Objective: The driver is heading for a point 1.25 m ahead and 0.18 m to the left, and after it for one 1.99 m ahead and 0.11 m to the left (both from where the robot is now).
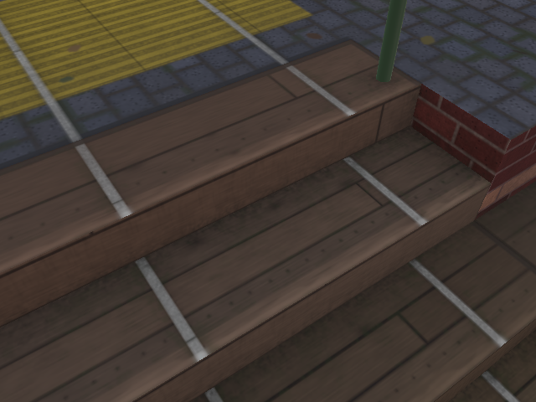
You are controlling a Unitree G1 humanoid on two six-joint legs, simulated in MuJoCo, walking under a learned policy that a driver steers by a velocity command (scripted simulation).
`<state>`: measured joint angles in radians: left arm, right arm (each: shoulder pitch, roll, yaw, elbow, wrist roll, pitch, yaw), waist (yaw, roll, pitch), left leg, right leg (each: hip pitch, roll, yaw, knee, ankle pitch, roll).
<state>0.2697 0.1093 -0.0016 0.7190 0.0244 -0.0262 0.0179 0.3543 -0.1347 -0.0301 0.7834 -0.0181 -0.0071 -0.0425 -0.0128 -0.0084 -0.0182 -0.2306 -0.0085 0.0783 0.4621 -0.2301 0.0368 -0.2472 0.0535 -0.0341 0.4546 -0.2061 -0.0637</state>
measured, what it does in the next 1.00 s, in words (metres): walks ahead: right foot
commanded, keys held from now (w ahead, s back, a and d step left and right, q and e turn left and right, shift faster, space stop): no key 0.24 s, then w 0.76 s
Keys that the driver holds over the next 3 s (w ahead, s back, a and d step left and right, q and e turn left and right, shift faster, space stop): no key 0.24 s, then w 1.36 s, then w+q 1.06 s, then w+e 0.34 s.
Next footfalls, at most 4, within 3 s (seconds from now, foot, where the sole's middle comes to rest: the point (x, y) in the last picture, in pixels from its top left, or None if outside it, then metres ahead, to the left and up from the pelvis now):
0.64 right None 0.19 -0.14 -0.78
1.06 left None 0.45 -0.01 -0.63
1.58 right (343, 227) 0.86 -0.17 -0.48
2.16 left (275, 109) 1.14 0.00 -0.33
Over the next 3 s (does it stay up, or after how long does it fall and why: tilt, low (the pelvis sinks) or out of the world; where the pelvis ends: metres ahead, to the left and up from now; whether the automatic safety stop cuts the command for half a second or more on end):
stays up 1.46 0.11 0.45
